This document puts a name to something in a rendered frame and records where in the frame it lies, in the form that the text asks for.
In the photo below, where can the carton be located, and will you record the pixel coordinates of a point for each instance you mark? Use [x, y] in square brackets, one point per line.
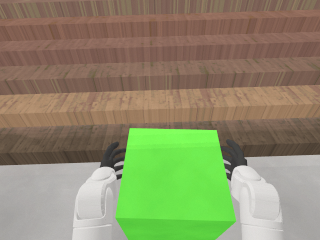
[174, 186]

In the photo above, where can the left robot forearm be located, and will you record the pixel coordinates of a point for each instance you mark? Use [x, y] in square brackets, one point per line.
[93, 212]

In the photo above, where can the robot left hand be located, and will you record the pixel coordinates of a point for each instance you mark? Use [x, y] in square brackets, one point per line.
[109, 160]

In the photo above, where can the right robot forearm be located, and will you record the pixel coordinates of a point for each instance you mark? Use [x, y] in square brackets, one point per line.
[259, 205]

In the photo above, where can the robot right hand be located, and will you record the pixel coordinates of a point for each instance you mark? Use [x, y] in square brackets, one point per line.
[237, 158]

